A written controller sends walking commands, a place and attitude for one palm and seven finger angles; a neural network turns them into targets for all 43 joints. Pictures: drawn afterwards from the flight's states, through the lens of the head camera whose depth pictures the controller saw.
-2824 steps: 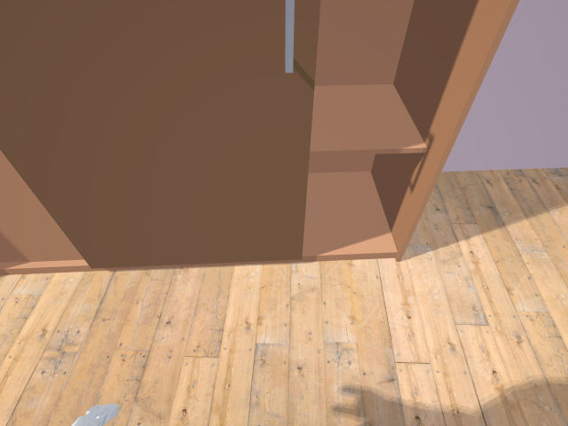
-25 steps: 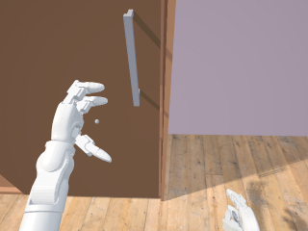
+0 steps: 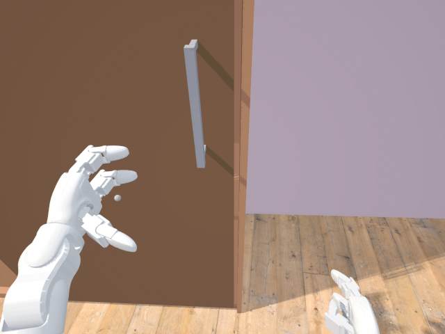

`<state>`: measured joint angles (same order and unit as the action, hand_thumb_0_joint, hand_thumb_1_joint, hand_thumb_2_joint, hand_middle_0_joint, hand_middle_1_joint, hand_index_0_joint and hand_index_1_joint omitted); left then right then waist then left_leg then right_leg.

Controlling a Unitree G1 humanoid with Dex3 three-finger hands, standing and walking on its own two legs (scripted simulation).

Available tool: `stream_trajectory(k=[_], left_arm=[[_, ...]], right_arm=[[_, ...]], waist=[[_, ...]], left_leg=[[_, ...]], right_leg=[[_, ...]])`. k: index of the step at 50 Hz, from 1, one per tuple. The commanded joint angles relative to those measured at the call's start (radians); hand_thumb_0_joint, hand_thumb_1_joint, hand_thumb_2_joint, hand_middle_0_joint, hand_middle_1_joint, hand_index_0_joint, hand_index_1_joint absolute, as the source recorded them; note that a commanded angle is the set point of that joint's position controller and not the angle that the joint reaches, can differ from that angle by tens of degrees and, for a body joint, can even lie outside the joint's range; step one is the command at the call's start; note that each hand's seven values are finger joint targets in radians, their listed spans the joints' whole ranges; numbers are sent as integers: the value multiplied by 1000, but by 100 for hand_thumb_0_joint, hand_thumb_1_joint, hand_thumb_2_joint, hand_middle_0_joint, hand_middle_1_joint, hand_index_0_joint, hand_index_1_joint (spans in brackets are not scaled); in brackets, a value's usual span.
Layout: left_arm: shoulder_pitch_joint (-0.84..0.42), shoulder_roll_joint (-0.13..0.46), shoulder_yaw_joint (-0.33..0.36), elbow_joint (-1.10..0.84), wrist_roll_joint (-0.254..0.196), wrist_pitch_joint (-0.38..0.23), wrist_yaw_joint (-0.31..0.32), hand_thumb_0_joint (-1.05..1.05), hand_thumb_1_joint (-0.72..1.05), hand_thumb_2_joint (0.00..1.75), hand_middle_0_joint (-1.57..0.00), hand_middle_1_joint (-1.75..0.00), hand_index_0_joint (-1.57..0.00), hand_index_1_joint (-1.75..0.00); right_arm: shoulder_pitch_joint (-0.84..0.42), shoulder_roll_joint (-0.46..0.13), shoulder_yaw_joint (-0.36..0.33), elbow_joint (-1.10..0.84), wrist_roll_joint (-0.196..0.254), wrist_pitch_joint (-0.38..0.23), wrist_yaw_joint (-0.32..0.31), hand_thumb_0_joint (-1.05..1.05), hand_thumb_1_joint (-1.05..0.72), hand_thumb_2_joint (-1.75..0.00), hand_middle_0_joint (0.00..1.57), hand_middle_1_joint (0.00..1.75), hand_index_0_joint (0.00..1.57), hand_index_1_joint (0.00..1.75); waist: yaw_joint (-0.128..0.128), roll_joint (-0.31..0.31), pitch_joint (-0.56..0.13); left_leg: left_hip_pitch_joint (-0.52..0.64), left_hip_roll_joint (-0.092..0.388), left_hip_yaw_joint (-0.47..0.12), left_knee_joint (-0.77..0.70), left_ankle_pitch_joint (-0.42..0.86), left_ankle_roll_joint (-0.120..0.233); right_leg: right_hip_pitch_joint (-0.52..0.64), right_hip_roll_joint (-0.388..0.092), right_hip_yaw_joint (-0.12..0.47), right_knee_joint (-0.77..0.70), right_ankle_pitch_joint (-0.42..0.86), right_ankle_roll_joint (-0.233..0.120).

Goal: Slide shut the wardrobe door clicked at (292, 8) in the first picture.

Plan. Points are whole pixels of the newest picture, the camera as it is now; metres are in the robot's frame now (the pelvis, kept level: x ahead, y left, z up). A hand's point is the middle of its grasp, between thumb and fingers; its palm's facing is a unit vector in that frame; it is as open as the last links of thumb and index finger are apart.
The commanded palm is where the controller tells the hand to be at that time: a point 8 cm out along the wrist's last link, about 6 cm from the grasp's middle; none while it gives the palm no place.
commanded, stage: draw the hand back to the body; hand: left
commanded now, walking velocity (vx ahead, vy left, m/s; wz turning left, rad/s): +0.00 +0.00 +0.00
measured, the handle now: (197, 109) +0.44 +0.10 +0.24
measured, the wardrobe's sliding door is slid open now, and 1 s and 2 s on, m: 0.01 0.01 0.01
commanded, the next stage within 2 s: step back with the hand held close in 1.24 s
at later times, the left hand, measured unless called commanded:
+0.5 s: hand (80, 227) +0.21 +0.24 +0.16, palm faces +0.36 -0.89 -0.29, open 12.5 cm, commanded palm +0.16 +0.28 +0.18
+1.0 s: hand (44, 239) +0.19 +0.29 +0.16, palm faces +0.47 -0.81 -0.34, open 7.8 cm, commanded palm +0.14 +0.32 +0.18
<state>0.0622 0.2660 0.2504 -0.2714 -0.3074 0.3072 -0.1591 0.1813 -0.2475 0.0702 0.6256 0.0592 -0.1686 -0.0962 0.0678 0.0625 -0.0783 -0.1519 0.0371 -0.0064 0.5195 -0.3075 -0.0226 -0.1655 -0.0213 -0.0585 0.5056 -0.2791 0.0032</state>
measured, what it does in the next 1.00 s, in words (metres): stands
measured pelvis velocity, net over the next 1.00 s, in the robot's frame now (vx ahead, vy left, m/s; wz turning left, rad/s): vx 0.00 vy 0.02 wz -0.02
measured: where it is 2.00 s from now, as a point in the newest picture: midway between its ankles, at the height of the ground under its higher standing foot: outside the picture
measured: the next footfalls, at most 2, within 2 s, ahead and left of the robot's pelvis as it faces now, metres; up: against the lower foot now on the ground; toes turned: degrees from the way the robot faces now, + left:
none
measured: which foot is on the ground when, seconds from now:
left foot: down 0.00-1.00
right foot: down 0.00-1.00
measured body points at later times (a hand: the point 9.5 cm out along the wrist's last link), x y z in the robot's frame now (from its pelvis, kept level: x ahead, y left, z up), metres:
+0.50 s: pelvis -0.01 +0.01 +0.01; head -0.04 -0.01 +0.45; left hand +0.18 +0.29 +0.18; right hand +0.17 -0.20 -0.08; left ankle -0.01 +0.14 -0.74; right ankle +0.00 -0.12 -0.74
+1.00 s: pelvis +0.00 +0.02 +0.01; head -0.03 +0.01 +0.46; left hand +0.16 +0.33 +0.18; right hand +0.19 -0.20 -0.06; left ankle -0.01 +0.14 -0.74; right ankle +0.00 -0.12 -0.74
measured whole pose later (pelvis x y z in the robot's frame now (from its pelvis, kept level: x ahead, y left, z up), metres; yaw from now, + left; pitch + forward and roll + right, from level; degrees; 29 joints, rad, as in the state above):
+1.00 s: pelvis +0.00 +0.02 +0.01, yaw -1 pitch -6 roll -1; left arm 0.42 0.33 0.33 -0.37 -0.07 -0.05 0.10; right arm 0.19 -0.22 0.02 0.66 -0.01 -0.16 -0.08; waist 0.09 0.05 0.02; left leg -0.07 0.03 0.02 0.43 -0.27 0.00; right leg -0.07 -0.03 -0.04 0.38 -0.21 0.02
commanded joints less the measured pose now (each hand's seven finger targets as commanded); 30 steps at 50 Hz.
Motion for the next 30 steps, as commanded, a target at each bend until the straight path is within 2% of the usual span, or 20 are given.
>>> stream_trajectory(k=[1,3,5,6,7,8,9,10,11,15,17,21,25,26,30], left_arm=[[-248,147,43,-187,5,-32,-7,0,-55,20,-25,-115,-25,-115],[-235,159,47,-237,13,-19,-6,0,-55,20,-25,-115,-25,-115],[-216,187,75,-290,15,-25,-7,0,-48,24,-25,-111,-25,-111],[-194,218,109,-312,14,-34,-2,0,-44,25,-25,-109,-25,-109],[-185,202,102,-334,9,-45,-6,0,-41,27,-25,-107,-25,-107],[-177,209,113,-335,4,-57,-7,0,-37,29,-24,-104,-24,-104],[-198,316,130,-437,141,-187,118,0,-33,31,-24,-102,-24,-102],[-77,232,92,-329,150,-226,161,0,-30,32,-24,-100,-24,-100],[-39,220,82,-318,154,-240,178,0,-26,34,-24,-98,-24,-98],[10,184,43,-298,191,-330,216,0,-12,41,-24,-89,-24,-89],[39,181,39,-283,200,-357,227,0,-4,44,-23,-85,-23,-85],[46,234,89,-295,216,-400,251,0,10,51,-23,-77,-23,-77],[88,247,118,-327,227,-429,261,0,25,58,-22,-68,-22,-68],[110,263,138,-322,229,-430,263,0,28,60,-22,-66,-22,-66],[174,244,144,-287,226,-433,260,0,43,67,-22,-58,-22,-58]], right_arm=[[-169,-98,-34,-162,6,-51,-7,0,-90,-90,20,30,20,30],[-176,-92,-30,-179,6,-52,-7,0,-90,-90,20,30,20,30],[-174,-92,-31,-189,0,-54,-8,0,-90,-90,20,30,20,30],[-173,-94,-32,-185,-2,-53,-8,0,-90,-90,20,30,20,30],[-173,-89,-28,-193,-4,-56,-7,0,-90,-90,20,30,20,30],[-170,-88,-28,-190,-4,-59,-7,0,-90,-90,20,30,20,30],[-178,-76,-42,-190,-46,-74,2,0,-90,-90,20,30,20,30],[-161,-71,-42,-166,-55,-78,5,0,-90,-90,20,30,20,30],[-156,-79,-43,-163,-56,-76,10,0,-90,-90,20,30,20,30],[-143,-70,-51,-148,-57,-59,18,0,-90,-90,20,30,20,30],[-140,-76,-55,-142,-60,-57,17,0,-90,-90,20,30,20,30],[-145,-84,-67,-130,-65,-53,9,0,-90,-90,20,30,20,30],[-150,-79,-71,-125,-68,-58,8,0,-90,-90,20,30,20,30],[-152,-82,-73,-124,-69,-59,8,0,-90,-90,20,30,20,30],[-147,-78,-77,-122,-65,-51,10,0,-90,-90,20,30,20,30]], waist=[[-11,-26,2],[-5,12,-18],[0,-1,-74],[5,3,-80],[3,8,-101],[1,-17,-93],[17,-15,-14],[4,-29,8],[11,-55,31],[-6,17,14],[-8,-14,20],[-2,-45,-9],[8,0,-34],[15,-7,-23],[14,-23,27]], left_leg=[[-1,-42,12,-73,167,53],[6,-43,8,-75,173,54],[27,-43,8,-68,214,56],[28,-39,7,-66,228,53],[36,-41,7,-65,244,54],[32,-37,5,-66,243,51],[-8,-55,15,-75,228,51],[-10,-45,16,-84,202,48],[-22,-44,10,-94,184,46],[14,-31,22,-119,152,46],[17,-29,20,-131,146,48],[36,-28,21,-146,129,52],[47,-28,18,-154,176,50],[43,-28,16,-158,183,47],[29,-23,23,-164,200,45]], right_leg=[[-37,27,-5,-94,159,-6],[-25,23,-6,-88,157,-9],[8,22,-8,-76,206,-10],[23,26,-9,-74,220,-11],[31,23,-11,-68,240,-12],[32,25,-14,-67,241,-10],[6,20,25,-127,221,-2],[-3,14,15,-117,194,-6],[-6,16,15,-130,174,-7],[15,9,22,-136,132,-8],[26,10,22,-150,121,-6],[52,10,26,-171,87,-6],[89,8,21,-155,144,-12],[94,11,20,-157,150,-12],[84,14,18,-160,169,-11]])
